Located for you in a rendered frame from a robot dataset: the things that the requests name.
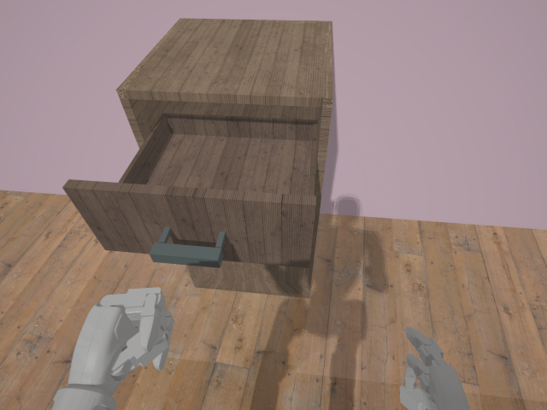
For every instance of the robot right hand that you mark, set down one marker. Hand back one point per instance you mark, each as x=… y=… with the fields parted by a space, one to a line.
x=441 y=388

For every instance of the left robot forearm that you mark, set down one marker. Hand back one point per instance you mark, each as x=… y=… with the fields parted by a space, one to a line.
x=82 y=397

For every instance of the robot left hand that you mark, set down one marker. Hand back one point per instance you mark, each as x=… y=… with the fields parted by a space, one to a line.
x=138 y=320

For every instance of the cabinet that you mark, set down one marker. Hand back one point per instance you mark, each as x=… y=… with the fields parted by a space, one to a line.
x=249 y=68

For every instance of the drawer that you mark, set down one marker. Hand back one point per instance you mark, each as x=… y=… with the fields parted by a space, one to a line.
x=252 y=177

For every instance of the handle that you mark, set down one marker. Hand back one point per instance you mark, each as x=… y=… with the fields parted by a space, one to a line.
x=164 y=252

